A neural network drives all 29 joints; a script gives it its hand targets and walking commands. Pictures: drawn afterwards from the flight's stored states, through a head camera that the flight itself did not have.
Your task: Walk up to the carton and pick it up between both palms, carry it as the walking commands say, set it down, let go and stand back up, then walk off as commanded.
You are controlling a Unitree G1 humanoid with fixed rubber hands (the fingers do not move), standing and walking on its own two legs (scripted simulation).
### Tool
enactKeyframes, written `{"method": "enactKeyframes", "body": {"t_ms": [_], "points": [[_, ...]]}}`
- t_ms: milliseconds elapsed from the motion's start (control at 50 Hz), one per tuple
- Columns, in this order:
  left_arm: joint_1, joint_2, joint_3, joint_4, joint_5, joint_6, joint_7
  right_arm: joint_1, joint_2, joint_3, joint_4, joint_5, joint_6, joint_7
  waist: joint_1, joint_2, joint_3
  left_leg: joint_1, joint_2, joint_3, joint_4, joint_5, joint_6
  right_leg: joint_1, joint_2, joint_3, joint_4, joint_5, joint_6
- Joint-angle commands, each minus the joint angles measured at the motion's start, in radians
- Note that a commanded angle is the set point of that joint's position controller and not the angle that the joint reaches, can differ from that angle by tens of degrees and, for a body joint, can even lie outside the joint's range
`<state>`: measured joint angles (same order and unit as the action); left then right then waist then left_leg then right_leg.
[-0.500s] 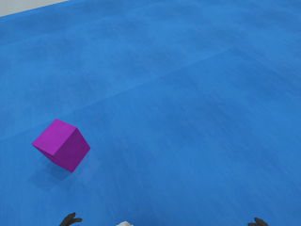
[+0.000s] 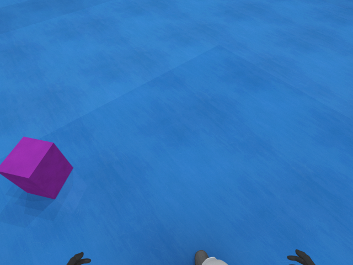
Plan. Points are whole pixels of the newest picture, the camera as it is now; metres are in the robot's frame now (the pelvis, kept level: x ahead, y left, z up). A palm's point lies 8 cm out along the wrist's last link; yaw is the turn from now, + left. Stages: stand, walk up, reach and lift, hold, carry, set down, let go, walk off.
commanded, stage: walk off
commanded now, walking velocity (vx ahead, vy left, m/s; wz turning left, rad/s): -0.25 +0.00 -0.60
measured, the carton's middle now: (39, 169) +0.63 +0.81 -0.62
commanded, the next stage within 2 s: stand in 1.12 s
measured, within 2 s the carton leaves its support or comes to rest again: neither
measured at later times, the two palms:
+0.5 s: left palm out of the picture +0.03 +0.22 -0.10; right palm out of the picture -0.18 -0.29 -0.12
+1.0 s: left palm out of the picture -0.06 +0.27 -0.12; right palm out of the picture -0.37 -0.19 -0.09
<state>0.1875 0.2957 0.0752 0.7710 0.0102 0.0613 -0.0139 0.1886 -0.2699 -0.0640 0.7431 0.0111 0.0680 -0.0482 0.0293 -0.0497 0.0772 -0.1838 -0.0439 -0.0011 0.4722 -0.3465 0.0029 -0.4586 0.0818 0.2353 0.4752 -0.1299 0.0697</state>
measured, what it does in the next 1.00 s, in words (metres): walks backwards, turning right: right foot, then left foot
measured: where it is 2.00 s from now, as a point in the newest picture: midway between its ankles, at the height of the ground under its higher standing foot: outside the picture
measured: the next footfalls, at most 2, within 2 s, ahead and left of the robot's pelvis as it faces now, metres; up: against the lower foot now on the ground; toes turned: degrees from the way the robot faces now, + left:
right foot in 0.44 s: -0.19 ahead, -0.12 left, +0.00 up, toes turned -20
left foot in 0.94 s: -0.22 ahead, +0.17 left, +0.00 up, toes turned -34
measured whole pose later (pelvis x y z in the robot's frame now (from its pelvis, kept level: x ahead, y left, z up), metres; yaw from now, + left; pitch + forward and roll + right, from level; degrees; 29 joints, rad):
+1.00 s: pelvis -0.29 +0.09 +0.01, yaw -36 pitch +1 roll -1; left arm 0.19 0.30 0.09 0.82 0.02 0.07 -0.01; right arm 0.20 -0.27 -0.06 0.76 -0.01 0.08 -0.04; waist 0.02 -0.06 0.08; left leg -0.20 -0.01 0.03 0.49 -0.31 0.03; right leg -0.57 0.12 0.18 0.80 -0.37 0.08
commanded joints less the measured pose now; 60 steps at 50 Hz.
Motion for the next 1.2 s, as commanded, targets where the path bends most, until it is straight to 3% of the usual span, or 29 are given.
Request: {"method": "enactKeyframes", "body": {"t_ms": [0,20,40,80,160,200,280,360,400,420,440,460,500,520,600,720,800,860,880,900,920,940,960,980,1000,1020,1060,1120,1180], "points": [[-0.027,0.136,0.046,-0.059,0.03,-0.009,0.02,-0.014,-0.243,-0.048,-0.096,-0.039,-0.005,0.006,-0.06,0.278,-0.041,-0.194,0.564,-0.34,-0.298,0.107,0.212,-0.126,0.016,-0.108,0.562,-0.475,0.037],[-0.025,0.167,0.064,-0.047,0.021,0.004,0.017,-0.086,-0.156,-0.019,-0.103,-0.042,-0.01,0.015,0.0,0.187,-0.006,-0.3,0.459,-0.229,-0.282,0.178,0.183,-0.031,0.006,-0.073,0.729,-0.409,0.019],[0.042,0.142,0.061,-0.016,0.019,0.013,0.005,-0.182,-0.11,-0.003,-0.12,-0.042,-0.016,0.014,0.061,0.19,0.015,-0.338,0.361,-0.108,-0.246,0.246,0.122,0.0,0.013,-0.076,0.834,-0.337,0.003],[0.128,0.13,0.061,0.028,0.014,0.021,-0.012,-0.198,-0.102,-0.001,-0.143,-0.037,-0.022,0.001,0.058,0.229,-0.025,-0.214,0.288,-0.009,-0.172,0.354,0.098,-0.038,0.014,-0.118,0.963,-0.264,0.014],[0.027,0.102,0.044,0.006,0.008,0.021,-0.019,-0.004,-0.115,-0.008,-0.101,-0.026,-0.027,-0.007,-0.055,0.229,-0.044,0.091,0.316,-0.017,-0.102,0.486,0.151,-0.166,-0.013,-0.168,0.82,-0.28,0.071],[-0.002,0.086,0.036,-0.005,0.001,0.025,-0.019,0.057,-0.135,-0.014,-0.079,-0.031,-0.032,-0.011,-0.085,0.253,-0.069,0.191,0.334,-0.026,-0.071,0.536,0.152,-0.156,-0.024,-0.181,0.678,-0.326,0.084],[-0.001,0.056,0.019,-0.018,-0.012,0.031,-0.019,0.063,-0.162,-0.023,-0.061,-0.047,-0.035,-0.002,-0.089,0.3,-0.122,0.16,0.373,-0.009,-0.046,0.554,0.168,0.016,-0.064,-0.251,0.433,-0.446,0.06],[0.043,0.06,0.008,-0.014,-0.022,0.028,-0.028,0.05,-0.186,-0.038,-0.036,-0.047,-0.029,0.013,-0.057,0.308,-0.161,0.102,0.404,-0.002,-0.014,0.614,0.165,0.158,-0.082,-0.293,0.205,-0.384,0.005],[0.109,0.079,0.01,0.008,-0.009,0.014,-0.028,0.04,-0.187,-0.037,-0.023,-0.031,-0.029,0.022,0.0,0.23,-0.159,-0.037,0.382,0.072,0.047,0.501,0.079,0.325,-0.088,-0.286,-0.063,-0.151,-0.022],[0.11,0.132,0.02,0.01,0.01,0.006,-0.022,0.092,-0.155,-0.03,-0.014,-0.021,-0.03,0.036,-0.007,0.063,-0.112,-0.207,0.324,0.154,0.169,0.25,-0.007,0.413,-0.17,-0.156,-0.198,-0.108,-0.03],[0.108,0.303,0.05,-0.027,0.011,0.002,-0.021,0.055,-0.06,-0.008,-0.08,-0.024,-0.026,0.038,0.006,-0.314,-0.081,-0.507,0.152,0.216,0.369,-0.337,-0.083,0.404,-0.534,0.255,-0.2,0.248,-0.15],[0.155,0.322,0.067,-0.018,0.015,0.0,-0.012,-0.109,-0.09,-0.008,-0.111,-0.035,0.001,0.024,0.104,-0.231,-0.065,-0.424,0.172,0.039,0.573,-0.329,-0.072,0.199,-0.571,0.209,-0.193,0.32,-0.258],[-0.045,0.211,0.032,-0.043,0.025,0.004,0.008,-0.054,-0.096,-0.014,-0.075,-0.013,0.018,0.037,-0.024,-0.131,-0.007,-0.386,0.149,-0.007,0.682,-0.123,-0.052,0.125,-0.371,0.028,-0.174,0.174,-0.185],[-0.088,0.191,0.027,-0.055,0.019,0.004,0.014,-0.001,-0.102,-0.021,-0.051,-0.023,0.014,0.041,-0.05,-0.143,-0.034,-0.389,0.136,-0.011,0.722,-0.05,-0.049,0.167,-0.316,-0.005,-0.147,0.183,-0.161],[-0.027,0.162,0.017,-0.053,-0.002,-0.004,0.011,0.031,-0.096,-0.025,-0.036,-0.033,0.008,0.044,-0.022,-0.123,-0.09,-0.399,0.093,-0.002,0.804,0.0,-0.07,0.246,-0.284,0.011,-0.107,0.24,-0.172],[0.045,0.189,0.025,-0.035,0.01,-0.006,0.015,0.006,-0.087,-0.018,-0.053,-0.011,0.021,0.03,0.022,-0.176,-0.11,-0.332,0.042,-0.011,0.485,-0.106,-0.083,0.338,-0.288,0.182,-0.136,0.131,-0.175],[0.015,0.195,0.033,-0.034,0.012,-0.001,0.002,0.043,-0.082,-0.019,-0.04,0.009,0.016,0.017,0.007,-0.177,-0.143,-0.167,0.006,-0.024,0.306,-0.163,-0.061,0.288,-0.285,0.259,-0.178,0.143,-0.175],[-0.026,0.181,0.037,-0.033,0.005,0.0,-0.004,0.134,-0.08,-0.027,-0.004,0.016,0.005,0.006,-0.031,-0.188,-0.175,-0.006,-0.018,-0.025,0.084,-0.106,-0.028,0.226,-0.254,0.286,-0.224,0.082,-0.126],[-0.029,0.173,0.036,-0.03,-0.002,-0.003,-0.002,0.174,-0.085,-0.031,0.012,0.012,0.0,-0.003,-0.053,-0.181,-0.176,0.086,-0.012,-0.016,-0.068,-0.022,-0.014,0.172,-0.222,0.263,-0.23,0.009,-0.081],[-0.005,0.146,0.033,-0.026,-0.009,-0.01,0.0,0.207,-0.121,-0.04,0.026,-0.001,-0.007,-0.013,-0.057,-0.131,-0.169,0.217,0.042,-0.016,-0.193,0.017,0.003,0.06,-0.142,0.179,-0.201,-0.115,-0.003],[0.067,0.076,0.022,-0.016,-0.008,-0.014,0.001,0.169,-0.2,-0.054,0.005,-0.012,-0.008,-0.019,-0.02,0.127,-0.168,0.239,0.293,-0.247,-0.259,-0.155,0.037,-0.063,-0.037,0.064,0.066,-0.301,0.021],[0.002,0.085,0.032,-0.038,0.016,-0.012,0.015,-0.015,-0.288,-0.064,-0.078,-0.029,-0.005,-0.004,-0.042,0.356,-0.057,-0.08,0.553,-0.369,-0.309,-0.021,0.182,-0.172,0.079,-0.125,0.398,-0.455,0.039],[-0.076,0.175,0.056,-0.041,0.032,0.0,0.018,-0.033,-0.21,-0.038,-0.075,-0.04,-0.005,0.01,-0.052,0.223,-0.021,-0.262,0.52,-0.297,-0.318,0.079,0.212,-0.07,-0.007,-0.085,0.642,-0.427,0.031],[-0.011,0.157,0.062,-0.011,0.019,0.011,0.008,-0.139,-0.134,-0.011,-0.089,-0.04,-0.011,0.014,0.033,0.177,0.0,-0.338,0.411,-0.164,-0.282,0.149,0.158,-0.009,0.009,-0.073,0.778,-0.362,0.013],[0.065,0.142,0.061,0.021,0.017,0.017,-0.002,-0.22,-0.108,-0.001,-0.113,-0.045,-0.015,0.011,0.076,0.19,-0.008,-0.333,0.337,-0.065,-0.24,0.228,0.11,0.013,0.014,-0.086,0.874,-0.308,0.006],[0.104,0.139,0.062,0.041,0.015,0.021,-0.011,-0.232,-0.106,0.0,-0.128,-0.04,-0.02,0.004,0.074,0.212,-0.024,-0.269,0.302,-0.015,-0.198,0.295,0.096,-0.01,0.014,-0.108,0.945,-0.269,0.01],[0.097,0.126,0.057,0.049,0.012,0.02,-0.021,-0.155,-0.102,-0.001,-0.12,-0.03,-0.019,-0.001,0.024,0.212,-0.037,-0.129,0.288,0.016,-0.155,0.366,0.116,-0.075,0.006,-0.149,0.965,-0.242,0.038],[0.001,0.098,0.04,0.021,0.008,0.023,-0.02,0.013,-0.123,-0.009,-0.075,-0.026,-0.025,-0.005,-0.071,0.234,-0.049,0.118,0.318,-0.021,-0.102,0.449,0.151,-0.167,-0.014,-0.17,0.769,-0.287,0.074],[-0.018,0.072,0.026,0.015,-0.003,0.027,-0.017,0.077,-0.154,-0.017,-0.044,-0.037,-0.036,-0.002,-0.105,0.278,-0.086,0.188,0.336,-0.057,-0.093,0.345,0.146,-0.088,-0.022,-0.194,0.524,-0.375,0.073]]}}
